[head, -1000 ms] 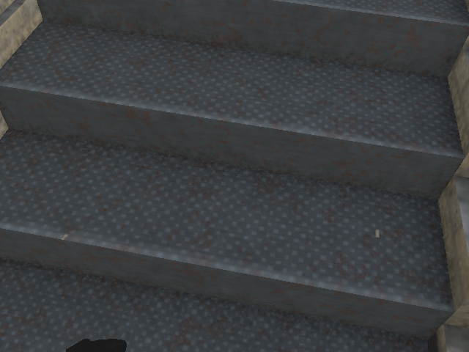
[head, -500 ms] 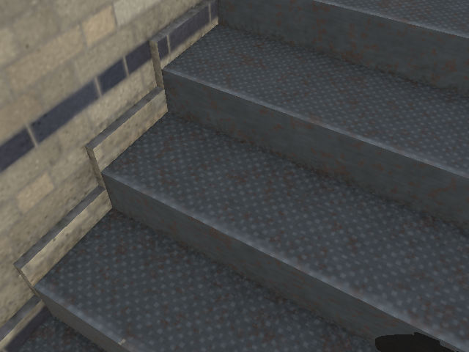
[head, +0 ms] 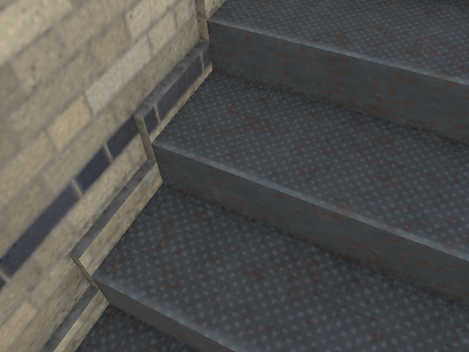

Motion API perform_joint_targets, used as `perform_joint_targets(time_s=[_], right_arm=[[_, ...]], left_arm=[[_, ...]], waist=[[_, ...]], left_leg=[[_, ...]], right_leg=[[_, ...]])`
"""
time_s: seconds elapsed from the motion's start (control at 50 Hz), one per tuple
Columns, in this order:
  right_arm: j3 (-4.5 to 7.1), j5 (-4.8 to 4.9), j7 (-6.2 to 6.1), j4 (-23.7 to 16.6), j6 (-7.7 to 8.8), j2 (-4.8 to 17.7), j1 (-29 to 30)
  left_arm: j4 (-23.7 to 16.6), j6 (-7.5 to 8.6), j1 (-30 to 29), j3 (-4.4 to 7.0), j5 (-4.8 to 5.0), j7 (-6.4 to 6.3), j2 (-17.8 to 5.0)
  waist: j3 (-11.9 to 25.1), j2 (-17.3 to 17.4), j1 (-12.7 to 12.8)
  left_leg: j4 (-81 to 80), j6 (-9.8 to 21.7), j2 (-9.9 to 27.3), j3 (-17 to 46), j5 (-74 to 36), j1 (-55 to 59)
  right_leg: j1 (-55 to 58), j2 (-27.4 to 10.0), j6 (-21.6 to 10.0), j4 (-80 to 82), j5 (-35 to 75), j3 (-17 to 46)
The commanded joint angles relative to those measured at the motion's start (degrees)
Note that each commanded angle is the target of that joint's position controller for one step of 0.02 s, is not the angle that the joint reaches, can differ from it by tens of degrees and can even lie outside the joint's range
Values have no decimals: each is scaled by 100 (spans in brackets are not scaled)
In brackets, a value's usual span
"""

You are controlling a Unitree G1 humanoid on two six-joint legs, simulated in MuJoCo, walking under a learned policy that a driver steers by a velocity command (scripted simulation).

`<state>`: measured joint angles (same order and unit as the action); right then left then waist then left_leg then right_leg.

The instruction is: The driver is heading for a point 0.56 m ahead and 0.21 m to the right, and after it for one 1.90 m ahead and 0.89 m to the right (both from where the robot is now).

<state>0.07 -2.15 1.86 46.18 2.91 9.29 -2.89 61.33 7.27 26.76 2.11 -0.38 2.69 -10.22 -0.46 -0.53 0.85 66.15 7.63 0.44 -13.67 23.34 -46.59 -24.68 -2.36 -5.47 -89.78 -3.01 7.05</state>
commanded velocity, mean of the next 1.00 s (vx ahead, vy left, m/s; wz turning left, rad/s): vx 0.42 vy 0.00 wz -0.48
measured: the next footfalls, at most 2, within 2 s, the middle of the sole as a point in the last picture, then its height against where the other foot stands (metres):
right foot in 0.46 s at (341, 338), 0.16 m higher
left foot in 0.92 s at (266, 171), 0.16 m higher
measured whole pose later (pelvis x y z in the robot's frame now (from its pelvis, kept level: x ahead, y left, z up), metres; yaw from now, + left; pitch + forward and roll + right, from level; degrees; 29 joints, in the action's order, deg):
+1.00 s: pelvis +0.55 -0.05 +0.28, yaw -29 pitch +5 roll +3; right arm -3.4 -0.3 1.2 40.5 3.5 4.8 6.4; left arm 56.4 4.5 19.2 2.8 -3.5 3.6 -12.7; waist 7.3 -5.9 0.2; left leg 77.5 0.7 0.7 -5.1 27.0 -56.5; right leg -11.3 -1.6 -2.8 -30.4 -15.8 17.5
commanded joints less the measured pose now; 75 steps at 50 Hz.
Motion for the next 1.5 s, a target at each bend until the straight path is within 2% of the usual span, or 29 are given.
perform_joint_targets(time_s=[0.02,0.06,0.12,0.14,0.22,0.34,0.38,0.42,0.46,0.48,0.52,0.54,0.58,0.62,0.68,0.74,0.78,0.86,0.9,0.92,0.96,1.02,1.04,1.08,1.14,1.24,1.4,1.46,1.5], right_arm=[[-101,-208,190,704,6,-311,-931],[-219,-432,244,978,122,-593,-821],[-225,-351,142,910,392,-474,-244],[-181,-374,92,1026,396,-272,-552],[-276,-645,50,2079,327,-74,-2498],[-407,-873,122,2301,239,-207,-3105],[-300,-364,307,2012,232,235,-2657],[-193,-222,352,1867,426,861,-2722],[39,-186,373,1722,485,1386,-2427],[0,-416,380,1722,557,1160,-2591],[-37,-516,643,1637,370,930,-2283],[64,-50,710,1389,235,849,-1624],[4,-86,497,1218,302,222,-1155],[-89,-227,293,1021,277,1,-989],[-51,-250,230,821,54,374,-918],[9,-33,26,312,141,638,-221],[-10,57,-62,103,239,625,-86],[-307,-284,-128,-997,116,78,1719],[-350,105,6,-1284,-50,21,1555],[-304,206,30,-1199,-70,82,1392],[50,384,-88,-807,70,823,611],[179,6,-310,-203,213,1055,-1453],[195,-92,-329,46,320,1166,-1982],[108,-77,-364,133,427,748,-1258],[-71,273,-384,-308,525,-322,-97],[-19,-85,-534,-670,800,277,206],[20,-50,-598,-682,741,784,-716],[91,-180,-382,-1140,510,1265,-121],[-63,-223,-165,-1280,257,1000,319]], left_arm=[[-547,-93,-416,-141,-153,226,472],[-631,-269,-589,-164,-137,296,315],[-781,-363,-985,-80,-35,357,50],[-681,-406,-1055,-93,-30,435,-13],[-1151,-383,-2352,-282,-70,315,6],[-1994,-701,-3954,-425,-27,115,-7],[-2211,-950,-4813,-488,-34,219,57],[-1747,-864,-3348,-482,-8,326,408],[-1608,-568,-2590,-245,72,202,-188],[-1452,-458,-1963,-140,176,51,-506],[-651,-630,453,40,-111,-105,-936],[-468,-658,923,173,-281,-105,-1316],[-242,-461,219,84,-283,-153,-739],[-252,-344,-1070,-113,-133,2,-86],[-159,-273,-1608,-307,-231,23,182],[-433,20,-1512,-390,-456,-107,57],[-452,157,-1050,-312,-368,-281,-346],[159,69,589,-210,-209,-400,-399],[-427,-170,-556,103,63,35,-1237],[-516,-234,-725,159,-71,179,-1311],[-1053,-204,-947,242,-399,167,-1091],[-1475,-330,-1462,235,-226,-44,-225],[-1722,-363,-2121,250,-18,-102,-195],[-1795,-283,-2156,257,115,-194,-82],[-1791,-383,-1811,166,-179,-173,-385],[-2029,-510,-1453,175,-263,82,-841],[-2417,-689,-1584,263,-528,-24,-979],[-1911,-782,-716,367,-419,-30,-778],[-1337,-711,688,605,-195,-67,-1190]], waist=[[594,-467,-187],[460,-506,213],[351,-55,687],[431,518,488],[113,181,-7],[331,374,-172],[213,498,-304],[345,930,130],[550,1014,336],[1291,829,364],[2090,-575,1204],[1584,-788,1269],[588,-508,741],[632,191,-115],[807,305,-574],[979,49,-485],[907,-202,-325],[542,-92,228],[214,-654,-335],[303,-746,-328],[1627,310,-562],[2530,1610,-1235],[1923,1403,-1498],[523,1187,-759],[626,215,-27],[711,313,204],[259,313,-365],[-59,286,-22],[-127,-82,438]], left_leg=[[-4234,1000,1867,4612,803,1761],[-4386,647,1849,3408,-120,1504],[-4882,7,1055,1150,-1179,963],[-4968,421,1211,1217,-1432,1393],[-4654,326,1306,1191,-1867,3953],[-5501,267,1541,522,-3240,4555],[-6229,598,1588,66,-4890,3318],[-5229,841,2028,-200,-8625,4214],[-4110,718,1869,-331,-9708,5058],[-3195,382,1692,-271,-10014,3488],[-327,-79,652,524,-4011,448],[2256,-198,-4,1656,-1933,-344],[4215,39,-58,2622,-2366,-1253],[4413,310,-83,2707,-2386,-1479],[5162,334,16,2252,-1677,-2168],[3750,-128,269,1744,-1217,-1211],[4018,-452,153,1569,-148,-813],[1615,-477,578,2018,796,-2788],[255,-625,183,1133,1482,-620],[333,-616,187,1303,-44,260],[-511,-741,-276,1805,-43,2640],[-2792,467,1990,5689,536,4511],[-2876,704,2215,5966,501,3477],[-3059,363,1858,4322,3,2103],[-3199,142,1522,2959,-1430,1866],[-2871,52,1459,1646,-1388,1145],[-1761,-347,1976,1280,-329,1806],[-1412,-342,2271,1384,-229,932],[385,-674,1999,1042,-225,575]], right_leg=[[-2644,75,-667,-2932,794,854],[-3270,-109,-1043,-2892,1314,768],[-2746,-195,-1061,-2191,949,241],[-3158,-112,-1010,-3608,284,-20],[-6205,157,-1470,-4372,-267,287],[-5806,-713,-903,-1387,119,-534],[-3708,-250,-513,788,-1947,-1635],[-3025,278,-258,689,-1690,-1803],[-2187,941,-256,2519,-1968,-1908],[101,789,-718,1899,-217,-1148],[3225,40,-1451,4569,-608,1754],[2565,-616,-1605,6162,-1722,3758],[859,-545,-1527,6118,-2910,3569],[127,-257,-1251,6161,-1818,2471],[-236,-127,-1096,6346,-456,1552],[-682,86,-641,6420,1223,383],[-687,-7,-390,6424,1652,333],[1894,-814,-375,6086,1340,1945],[165,-970,-874,7404,1774,1909],[-174,-1210,-854,7544,1663,2114],[-520,9,-409,6758,2225,1370],[-1660,744,250,2944,-1924,837],[-1683,673,218,886,-2021,915],[-2136,486,-31,-207,-1626,652],[-1708,-16,233,132,-1540,171],[-1182,-23,295,-350,-523,24],[-732,-625,561,2971,261,-553],[929,-64,517,5307,1776,-1493],[2313,100,-84,7128,2881,-1326]])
